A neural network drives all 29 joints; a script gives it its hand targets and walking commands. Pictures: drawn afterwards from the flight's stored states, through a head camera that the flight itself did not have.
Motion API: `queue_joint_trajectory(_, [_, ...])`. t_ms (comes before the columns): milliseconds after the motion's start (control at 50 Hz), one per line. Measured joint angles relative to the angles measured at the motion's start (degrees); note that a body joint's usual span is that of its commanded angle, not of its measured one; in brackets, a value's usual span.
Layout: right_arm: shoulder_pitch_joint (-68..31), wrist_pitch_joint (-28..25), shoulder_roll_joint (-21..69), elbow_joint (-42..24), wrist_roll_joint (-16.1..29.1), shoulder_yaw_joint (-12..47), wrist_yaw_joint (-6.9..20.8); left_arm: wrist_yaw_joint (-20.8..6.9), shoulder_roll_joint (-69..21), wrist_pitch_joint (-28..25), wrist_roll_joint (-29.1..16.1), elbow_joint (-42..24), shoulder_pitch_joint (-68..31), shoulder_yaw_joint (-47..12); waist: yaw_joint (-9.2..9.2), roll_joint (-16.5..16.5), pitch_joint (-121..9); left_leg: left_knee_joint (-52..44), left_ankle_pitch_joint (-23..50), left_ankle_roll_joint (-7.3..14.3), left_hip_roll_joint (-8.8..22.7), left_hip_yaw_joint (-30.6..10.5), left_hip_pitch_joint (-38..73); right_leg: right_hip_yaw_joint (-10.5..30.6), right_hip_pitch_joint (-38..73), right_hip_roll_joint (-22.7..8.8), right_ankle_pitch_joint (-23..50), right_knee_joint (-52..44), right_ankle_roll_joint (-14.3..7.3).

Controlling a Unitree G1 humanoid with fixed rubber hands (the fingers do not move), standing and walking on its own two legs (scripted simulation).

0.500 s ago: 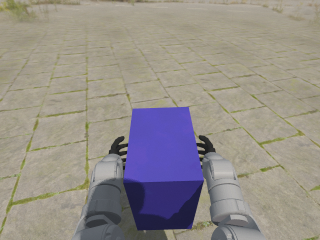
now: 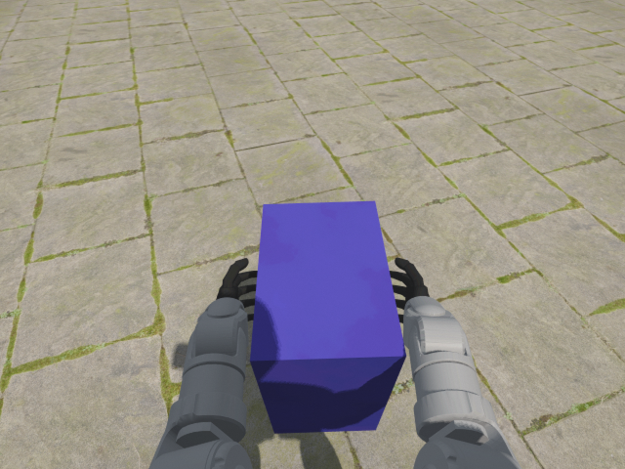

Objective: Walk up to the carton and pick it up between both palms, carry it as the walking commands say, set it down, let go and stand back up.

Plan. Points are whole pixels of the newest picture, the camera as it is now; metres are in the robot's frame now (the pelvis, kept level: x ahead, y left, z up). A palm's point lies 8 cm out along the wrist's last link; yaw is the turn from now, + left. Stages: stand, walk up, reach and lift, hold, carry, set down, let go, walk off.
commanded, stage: set down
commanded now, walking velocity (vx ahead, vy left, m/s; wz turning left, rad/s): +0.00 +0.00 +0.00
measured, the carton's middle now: (322, 323) +0.33 -0.02 -0.04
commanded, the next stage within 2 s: none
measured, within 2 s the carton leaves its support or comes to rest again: neither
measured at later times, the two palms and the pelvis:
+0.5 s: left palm (243, 328) +0.34 +0.11 -0.07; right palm (405, 329) +0.33 -0.15 -0.07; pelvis +0.00 -0.01 -0.02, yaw +1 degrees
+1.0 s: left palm (251, 335) +0.37 +0.11 -0.15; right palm (392, 338) +0.36 -0.15 -0.16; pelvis -0.02 -0.01 -0.09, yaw +2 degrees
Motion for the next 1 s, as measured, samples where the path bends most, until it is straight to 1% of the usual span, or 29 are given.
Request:
queue_joint_trajectory(120, [1.72,-4.61,-0.69,-0.62,0.4,1.55,0.08,0.99,0.37,-4.47,-1.07,0.24,0.9,-2.24,0.08,0.41,-0.85,0.54,0.09,0.17,-0.35,0.1,-5.4,0.29,-5.46,-0.19,-0.02,0.66,0.25])
queue_joint_trajectory(280, [2.22,-11.04,-0.91,0.7,0.62,0.99,-0.2,1.76,0.32,-10.91,-1.65,2.33,0.75,-2.07,0.11,1.04,-3.02,2.65,0.07,0.01,-0.77,-0.24,-14.25,0.25,-14.44,-0.19,-0.42,3.28,0.28])
queue_joint_trajectory(380, [1.63,-14.71,-0.69,1.43,0.94,-0.09,-0.35,1.69,0.07,-14.56,-1.99,3.1,0.05,-0.84,0.21,1.23,-4.36,5.63,-0.44,-0.36,-0.88,-0.58,-21.0,0.04,-21.25,0.13,-1.06,6.5,0.14])
queue_joint_trajectory(500, [0.55,-18.01,-0.28,0.95,1.34,-1.17,-0.4,0.85,-0.2,-17.77,-1.99,2.64,-1.24,0.5,0.5,1.2,-4.9,10.16,-1.25,-0.94,-0.98,-0.95,-29.43,-0.19,-29.76,0.69,-1.94,11.27,-0.08])
queue_joint_trajectory(620, [-1.24,-19.97,0.17,-0.32,2.15,-1.88,-1.04,-0.16,0.39,-19.7,-2.39,2.09,-3.58,0.94,0.92,1.13,-4.76,15.4,-2.3,-1.5,-1.18,-1.27,-37.73,-0.39,-38.12,1.25,-3.0,16.64,-0.22])
queue_joint_trajectory(720, [-3.6,-20.83,-0.01,-0.23,2.86,-2.27,-1.78,-0.4,1.22,-20.53,-2.97,2.54,-6.23,1.31,1.0,1.3,-5.47,20.22,-3.59,-1.88,-1.5,-1.64,-44.32,-0.68,-44.61,1.63,-4.27,21.36,-0.25])
queue_joint_trajectory(920, [-7.58,-21.29,-0.61,1.45,3.28,-3.73,-2.59,-0.31,2.07,-21.11,-2.83,4.89,-10.71,2.81,0.67,1.66,-8.76,28.52,-6.48,-2.24,-2.34,-2.17,-55.06,-0.99,-55.12,2.15,-7.14,29.37,-0.06])
queue_joint_trajectory(1000, [-8.57,-21.71,-0.96,2.19,3.64,-4.01,-2.83,0.24,2.31,-21.55,-3.06,5.78,-11.81,2.91,0.59,1.71,-10.04,31.24,-7.51,-2.28,-2.7,-2.24,-58.76,-0.94,-58.77,2.3,-8.18,32.04,0.08])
